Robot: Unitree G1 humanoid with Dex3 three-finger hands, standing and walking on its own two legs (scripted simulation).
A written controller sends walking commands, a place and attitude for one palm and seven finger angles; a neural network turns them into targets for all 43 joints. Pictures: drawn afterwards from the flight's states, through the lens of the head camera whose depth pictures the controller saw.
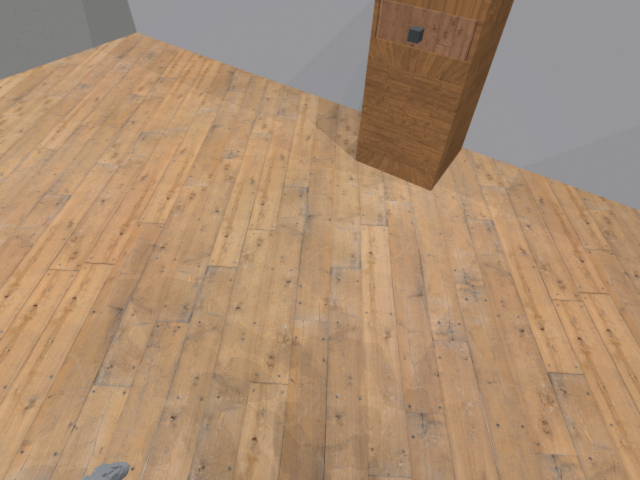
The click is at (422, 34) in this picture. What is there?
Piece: drawer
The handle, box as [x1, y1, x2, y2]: [407, 26, 424, 43]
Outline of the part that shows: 413,26 409,29 407,40 417,43 421,40 424,28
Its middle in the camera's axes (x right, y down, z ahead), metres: +0.37 -0.79 +1.48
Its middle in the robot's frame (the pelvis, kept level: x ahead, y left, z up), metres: +1.65 -0.30 -0.06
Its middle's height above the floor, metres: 0.71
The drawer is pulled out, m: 0.00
